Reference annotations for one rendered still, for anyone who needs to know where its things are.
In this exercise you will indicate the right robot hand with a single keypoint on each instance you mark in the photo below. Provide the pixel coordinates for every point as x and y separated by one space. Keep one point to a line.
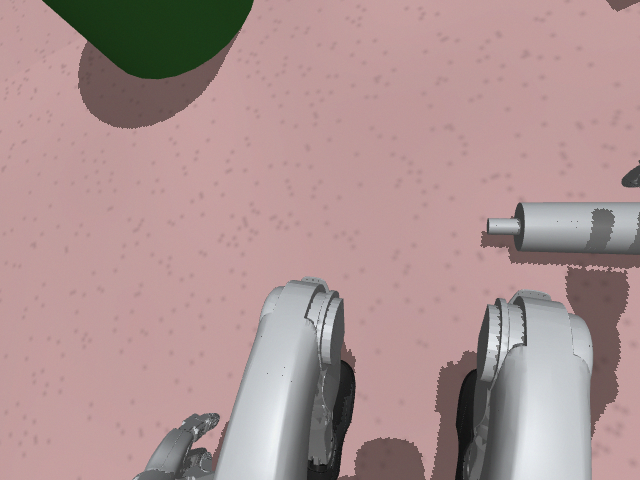
632 178

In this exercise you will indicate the left robot foot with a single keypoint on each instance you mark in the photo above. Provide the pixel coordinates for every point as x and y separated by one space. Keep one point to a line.
342 416

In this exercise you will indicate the right robot foot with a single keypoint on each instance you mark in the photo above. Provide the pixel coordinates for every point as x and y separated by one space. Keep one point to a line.
464 423

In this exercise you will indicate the bottle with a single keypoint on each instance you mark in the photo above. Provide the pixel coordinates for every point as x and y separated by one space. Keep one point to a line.
573 227

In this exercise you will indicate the left robot hand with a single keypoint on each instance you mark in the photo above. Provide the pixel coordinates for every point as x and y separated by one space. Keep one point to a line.
174 455

